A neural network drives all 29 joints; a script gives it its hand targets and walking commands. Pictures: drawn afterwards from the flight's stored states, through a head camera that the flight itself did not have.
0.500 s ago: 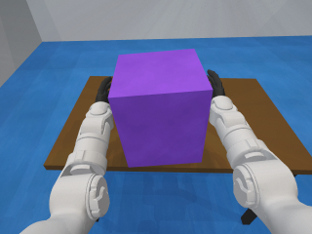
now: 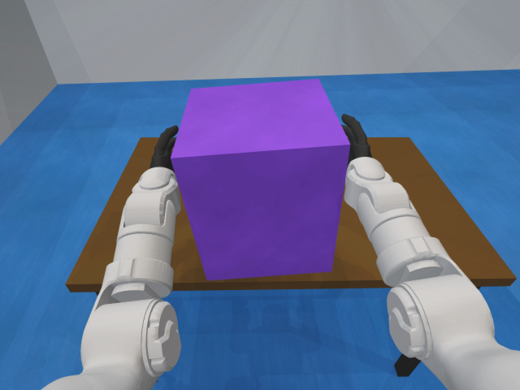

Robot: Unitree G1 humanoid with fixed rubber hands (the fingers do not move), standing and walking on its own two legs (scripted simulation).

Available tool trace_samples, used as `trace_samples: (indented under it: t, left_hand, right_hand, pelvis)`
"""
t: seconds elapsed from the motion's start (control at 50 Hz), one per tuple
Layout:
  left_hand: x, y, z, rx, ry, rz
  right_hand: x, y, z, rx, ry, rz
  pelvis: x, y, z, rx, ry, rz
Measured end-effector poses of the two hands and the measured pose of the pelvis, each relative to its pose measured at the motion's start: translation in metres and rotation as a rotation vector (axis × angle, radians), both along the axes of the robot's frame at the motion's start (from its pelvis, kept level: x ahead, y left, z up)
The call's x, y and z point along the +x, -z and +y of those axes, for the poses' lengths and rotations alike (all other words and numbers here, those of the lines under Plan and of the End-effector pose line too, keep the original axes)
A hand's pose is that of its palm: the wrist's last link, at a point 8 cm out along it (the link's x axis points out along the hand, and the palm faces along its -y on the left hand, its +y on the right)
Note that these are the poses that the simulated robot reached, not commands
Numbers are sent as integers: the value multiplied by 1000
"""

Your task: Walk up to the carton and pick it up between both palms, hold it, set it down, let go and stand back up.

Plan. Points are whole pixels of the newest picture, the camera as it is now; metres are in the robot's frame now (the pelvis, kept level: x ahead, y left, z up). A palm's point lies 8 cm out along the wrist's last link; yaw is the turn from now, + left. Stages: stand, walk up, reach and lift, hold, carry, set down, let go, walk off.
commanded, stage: reach and lift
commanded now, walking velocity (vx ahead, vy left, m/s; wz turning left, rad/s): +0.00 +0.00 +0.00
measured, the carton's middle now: (262, 181) +0.41 +0.00 +0.15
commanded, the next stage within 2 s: hold in 0.88 s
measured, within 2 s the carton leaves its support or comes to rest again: neither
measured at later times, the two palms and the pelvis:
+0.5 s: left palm (163, 163) +0.41 +0.16 +0.20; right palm (356, 155) +0.41 -0.14 +0.21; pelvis +0.01 +0.00 +0.00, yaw +0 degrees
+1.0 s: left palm (158, 157) +0.39 +0.16 +0.22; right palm (361, 152) +0.39 -0.14 +0.22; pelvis +0.00 +0.00 +0.00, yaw +0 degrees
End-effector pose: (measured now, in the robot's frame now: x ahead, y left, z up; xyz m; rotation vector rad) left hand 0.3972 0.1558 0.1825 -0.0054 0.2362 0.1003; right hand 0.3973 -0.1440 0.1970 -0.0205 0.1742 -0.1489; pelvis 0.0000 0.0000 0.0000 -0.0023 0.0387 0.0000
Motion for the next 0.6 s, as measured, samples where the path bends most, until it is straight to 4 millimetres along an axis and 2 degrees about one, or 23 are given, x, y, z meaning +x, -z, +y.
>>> trace_samples:
  t: [0.2,0.38,0.6]
  left_hand:
    - [5,-1,0,1,-5,7]
    - [8,-16,2,-1,-15,-33]
    - [5,-16,-1,-7,2,-17]
  right_hand:
    - [5,2,0,12,-2,8]
    - [11,-11,2,47,-3,-32]
    - [2,-8,-1,57,15,-14]
  pelvis:
    - [4,0,-1,1,0,6]
    - [8,0,-1,1,0,11]
    - [8,0,-1,1,0,9]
